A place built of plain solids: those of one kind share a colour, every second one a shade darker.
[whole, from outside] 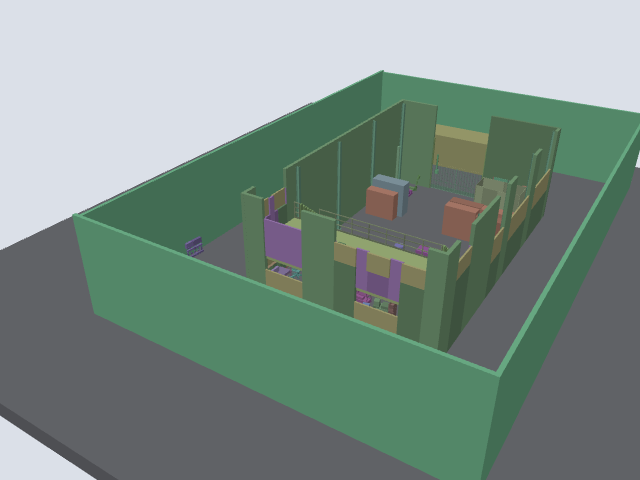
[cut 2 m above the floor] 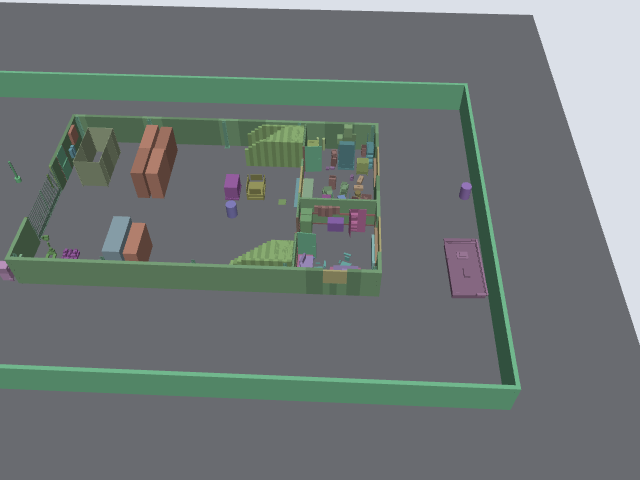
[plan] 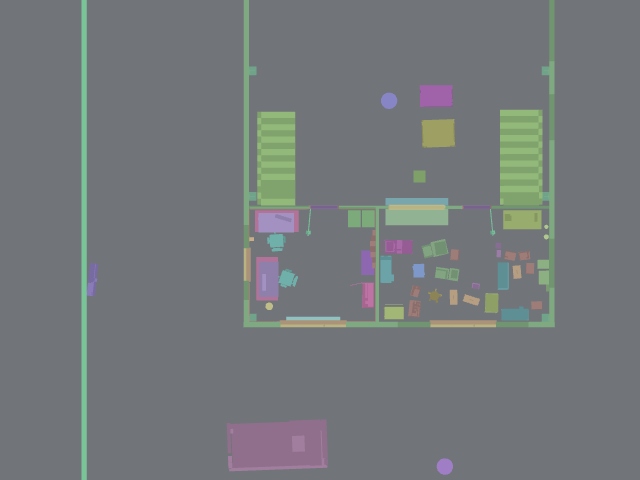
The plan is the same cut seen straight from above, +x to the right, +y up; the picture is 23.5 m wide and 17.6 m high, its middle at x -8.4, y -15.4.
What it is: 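A works' own stores building on a factory's ground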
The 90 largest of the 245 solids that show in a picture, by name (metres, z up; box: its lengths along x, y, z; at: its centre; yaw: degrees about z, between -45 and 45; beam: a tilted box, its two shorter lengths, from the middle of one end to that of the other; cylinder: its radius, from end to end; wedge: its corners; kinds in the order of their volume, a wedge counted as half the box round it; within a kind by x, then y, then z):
{
 "yard_bound_1": {"box": [0.2, 32.79, 5.91], "at": [-17.05, -8.02, 2.91]},
 "yard_bound_2": {"box": [21.6, 0.2, 6.09], "at": [-6.35, -24.32, 3.0]},
 "yard_bound_3": {"box": [21.6, 0.2, 5.79], "at": [-6.35, 8.28, 2.85]},
 "yard_bound_4": {"box": [0.2, 32.79, 6.09], "at": [4.35, -8.02, 3.0]},
 "stair_insitu_1": {"box": [1.26, 0.25, 2.9], "at": [-9.94, -14.01, 1.4]},
 "stair_insitu_2": {"box": [1.26, 0.7, 2.52], "at": [-9.94, -13.78, 1.21]},
 "stair_insitu_3": {"box": [1.26, 0.93, 2.33], "at": [-9.94, -13.67, 1.11]},
 "stair_insitu_4": {"box": [1.26, 1.16, 2.14], "at": [-9.94, -13.55, 1.02]},
 "stair_insitu_5": {"box": [1.26, 1.39, 1.95], "at": [-9.94, -13.44, 0.93]},
 "stair_insitu_6": {"box": [1.26, 1.61, 1.76], "at": [-9.94, -13.32, 0.83]},
 "stair_insitu_7": {"box": [1.26, 1.84, 1.57], "at": [-9.94, -13.21, 0.73]},
 "stair_insitu_8": {"box": [1.26, 2.07, 1.38], "at": [-9.94, -13.1, 0.64]},
 "stair_insitu_9": {"box": [1.26, 2.3, 1.19], "at": [-9.94, -12.98, 0.55]},
 "stair_insitu_10": {"box": [1.26, 2.53, 1.0], "at": [-9.94, -12.87, 0.45]},
 "stair_insitu_11": {"box": [1.26, 2.75, 0.81], "at": [-9.94, -12.75, 0.35]},
 "stair_insitu_12": {"box": [1.26, 2.98, 0.62], "at": [-9.94, -12.64, 0.26]},
 "stair_insitu_13": {"box": [1.26, 3.21, 0.43], "at": [-9.94, -12.53, 0.17]},
 "stair_insitu_14": {"box": [1.26, 3.44, 0.24], "at": [-9.94, -12.41, 0.07]},
 "stair_insitu_15": {"box": [1.3, 0.49, 2.71], "at": [-1.02, -13.89, 1.3]},
 "stair_insitu_16": {"box": [1.3, 0.72, 2.52], "at": [-1.02, -13.77, 1.21]},
 "stair_insitu_17": {"box": [1.3, 0.95, 2.33], "at": [-1.02, -13.66, 1.11]},
 "stair_insitu_18": {"box": [1.3, 1.18, 2.14], "at": [-1.02, -13.54, 1.02]},
 "stair_insitu_19": {"box": [1.3, 1.42, 1.95], "at": [-1.02, -13.42, 0.93]},
 "stair_insitu_20": {"box": [1.3, 1.65, 1.76], "at": [-1.02, -13.31, 0.83]},
 "stair_insitu_21": {"box": [1.3, 1.88, 1.57], "at": [-1.02, -13.19, 0.73]},
 "stair_insitu_22": {"box": [1.3, 2.11, 1.38], "at": [-1.02, -13.07, 0.64]},
 "stair_insitu_23": {"box": [1.3, 2.35, 1.19], "at": [-1.02, -12.96, 0.55]},
 "stair_insitu_24": {"box": [1.3, 2.58, 1.0], "at": [-1.02, -12.84, 0.45]},
 "stair_insitu_25": {"box": [1.3, 2.81, 0.81], "at": [-1.02, -12.73, 0.35]},
 "stair_insitu_26": {"box": [1.3, 3.04, 0.62], "at": [-1.02, -12.61, 0.26]},
 "stair_insitu_27": {"box": [1.3, 3.28, 0.43], "at": [-1.02, -12.49, 0.17]},
 "stair_insitu_28": {"box": [1.3, 3.51, 0.24], "at": [-1.02, -12.38, 0.07]},
 "wall_1": {"box": [0.2, 1.01, 6.45], "at": [-11.1, -18.1, 3.17]},
 "wall_2": {"box": [0.2, 0.71, 4.29], "at": [-11.1, -17.25, 2.1]},
 "wall_3": {"box": [0.2, 0.86, 4.29], "at": [-11.1, -15.28, 2.1]},
 "wall_4": {"box": [0.2, 0.66, 6.45], "at": [-11.1, -14.53, 3.17]},
 "wall_5": {"box": [0.2, 14.4, 6.45], "at": [-11.1, -7.0, 3.17]},
 "wall_6": {"box": [1.36, 0.2, 6.45], "at": [-10.53, -18.5, 3.17]},
 "wall_7": {"box": [2.21, 0.06, 2.85], "at": [-9.9, -14.23, 1.38]},
 "wall_8": {"box": [2.21, 0.06, 2.97], "at": [-9.9, -14.17, 1.44]},
 "wall_9": {"box": [2.81, 0.2, 6.45], "at": [-9.8, 0.1, 3.17]},
 "wall_10": {"box": [1.16, 0.2, 6.45], "at": [-6.88, -18.5, 3.17]},
 "wall_11": {"box": [0.06, 4.2, 2.85], "at": [-6.33, -16.3, 1.38]},
 "wall_12": {"box": [0.06, 4.2, 2.85], "at": [-6.27, -16.3, 1.38]},
 "wall_13": {"box": [0.76, 0.2, 6.45], "at": [-5.92, -18.5, 3.17]},
 "wall_14": {"box": [1.21, 0.2, 4.29], "at": [-4.95, -18.5, 2.1]},
 "wall_15": {"box": [4.61, 0.2, 6.45], "at": [-2.1, 0.1, 3.17]},
 "wall_16": {"box": [1.21, 0.2, 4.29], "at": [-1.35, -18.5, 2.1]},
 "wall_17": {"box": [2.12, 0.06, 2.85], "at": [-1.05, -14.23, 1.38]},
 "wall_18": {"box": [2.12, 0.06, 2.97], "at": [-1.05, -14.17, 1.44]},
 "wall_19": {"box": [0.96, 0.2, 6.45], "at": [-0.28, -18.5, 3.17]},
 "wall_20": {"box": [0.2, 1.46, 6.45], "at": [0.1, -17.88, 3.17]},
 "wall_21": {"box": [0.2, 1.81, 4.29], "at": [0.1, -16.25, 2.1]},
 "wall_22": {"box": [0.2, 1.16, 6.45], "at": [0.1, -14.78, 3.17]},
 "wall_23": {"box": [0.2, 2.46, 6.45], "at": [0.1, -12.97, 3.17]},
 "wall_24": {"box": [0.2, 1.71, 2.35], "at": [0.1, -10.9, 1.12]},
 "wall_25": {"box": [0.2, 1.21, 6.45], "at": [0.1, -9.45, 3.17]},
 "wall_26": {"box": [0.2, 3.51, 2.35], "at": [0.1, -7.1, 1.12]},
 "wall_27": {"box": [0.2, 1.21, 6.45], "at": [0.1, -4.75, 3.17]},
 "wall_28": {"box": [0.2, 3.56, 2.35], "at": [0.1, -2.38, 1.12]},
 "wall_29": {"box": [0.2, 0.81, 6.45], "at": [0.1, -0.2, 3.17]},
 "beyond_container_1": {"box": [6.06, 2.4, 2.65], "at": [-7.92, 5.61, 1.27], "yaw": 1.4},
 "longspan_1": {"box": [2.1, 0.7, 1.93], "at": [-9.41, -5.89, 0.92]},
 "longspan_2": {"box": [2.1, 0.7, 2.18], "at": [-3.73, -5.77, 1.04]},
 "longspan_3": {"box": [2.1, 0.7, 2.15], "at": [-3.73, -4.93, 1.03]},
 "longspan_4": {"box": [2.1, 0.7, 1.93], "at": [-1.63, -5.77, 0.92]},
 "longspan_5": {"box": [2.1, 0.7, 2.11], "at": [-1.63, -4.93, 1.0]},
 "raised_floor_deck_1": {"box": [11.06, 4.32, 0.24], "at": [-5.5, -16.27, 2.92]},
 "longspan_deep_1": {"box": [2.4, 0.9, 2.41], "at": [-9.26, -4.94, 1.15]},
 "window_pane_1": {"box": [2.4, 0.1, 1.11], "at": [-8.65, -18.55, 1.64]},
 "window_pane_2": {"box": [2.1, 0.12, 1.01], "at": [-4.85, -14.2, 1.49]},
 "window_pane_3": {"box": [2.4, 0.1, 1.11], "at": [-3.15, -18.55, 1.64]},
 "window_pane_4": {"box": [0.1, 1.7, 1.51], "at": [0.15, -10.9, 3.04]},
 "window_pane_5": {"box": [0.1, 3.5, 1.51], "at": [0.15, -7.1, 3.04]},
 "window_pane_6": {"box": [0.1, 3.55, 1.51], "at": [0.15, -2.38, 3.04]},
 "beyond_skip_1": {"box": [3.34, 1.66, 0.32], "at": [-9.96, -22.93, 0.91], "yaw": 2.1},
 "wall_over_deck_1": {"box": [4.76, 0.1, 2.22], "at": [-8.65, -18.46, 4.13]},
 "tool_cabinet_1": {"box": [0.68, 0.45, 0.91], "at": [-5.68, -18.08, 0.55]},
 "tool_cabinet_2": {"box": [0.45, 0.7, 0.89], "at": [-2.1, -17.71, 0.56], "yaw": -1.3},
 "tool_cabinet_3": {"box": [0.46, 0.66, 0.91], "at": [-2.09, -17.71, 0.55], "yaw": -1.3},
 "filing_tall_1": {"box": [0.47, 0.62, 1.37], "at": [-7.14, -14.62, 0.64]},
 "filing_tall_2": {"box": [0.47, 0.62, 1.37], "at": [-6.62, -14.62, 0.64]},
 "pallet_load_1": {"box": [1.12, 0.75, 0.85], "at": [-4.14, -10.12, 0.57], "yaw": 0.2},
 "stillage_1": {"box": [1.2, 1.0, 0.22], "at": [-4.06, -11.49, 0.06], "yaw": 1.9},
 "stillage_2": {"box": [1.08, 0.88, 0.42], "at": [-4.06, -11.49, 0.16], "yaw": 1.9},
 "shelving_bay_1": {"box": [0.34, 0.89, 2.18], "at": [-1.71, -16.73, 1.04]},
 "filing_lateral_low_1": {"box": [0.48, 0.9, 0.73], "at": [-6.65, -16.23, 0.31]},
 "beyond_drums_1": {"cylinder": 0.3, "from": [-3.82, -23.71, -0.06], "to": [-3.82, -23.71, 0.87]},
 "beyond_wheeled_bin_1": {"box": [0.48, 0.51, 1.08], "at": [-10.8, 0.85, 0.48], "yaw": 0.8},
 "drum_1": {"cylinder": 0.3, "from": [-5.87, -10.3, 0.0], "to": [-5.87, -10.3, 0.87]}
}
